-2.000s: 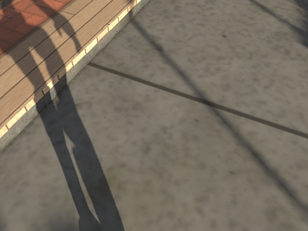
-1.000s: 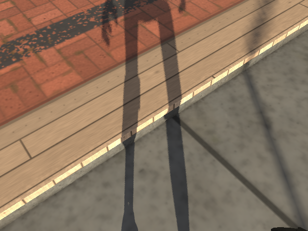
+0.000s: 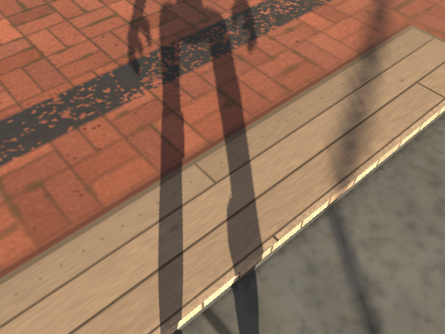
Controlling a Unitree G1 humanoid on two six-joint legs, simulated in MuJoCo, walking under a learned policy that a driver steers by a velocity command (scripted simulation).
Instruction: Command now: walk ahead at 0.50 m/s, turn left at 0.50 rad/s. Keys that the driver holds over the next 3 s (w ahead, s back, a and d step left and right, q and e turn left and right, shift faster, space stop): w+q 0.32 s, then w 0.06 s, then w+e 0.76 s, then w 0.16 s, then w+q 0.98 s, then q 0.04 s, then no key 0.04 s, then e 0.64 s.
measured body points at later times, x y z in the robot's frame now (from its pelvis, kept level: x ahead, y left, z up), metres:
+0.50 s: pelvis +0.27 +0.07 +0.00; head +0.29 +0.09 +0.45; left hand +0.40 +0.35 -0.10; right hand +0.38 -0.19 -0.11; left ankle +0.19 +0.12 -0.74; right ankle +0.47 -0.06 -0.68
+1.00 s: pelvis +0.56 +0.06 +0.01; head +0.59 +0.04 +0.46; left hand +0.47 +0.26 -0.13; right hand +0.81 -0.08 -0.05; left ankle +0.68 +0.19 -0.44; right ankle +0.50 -0.03 -0.74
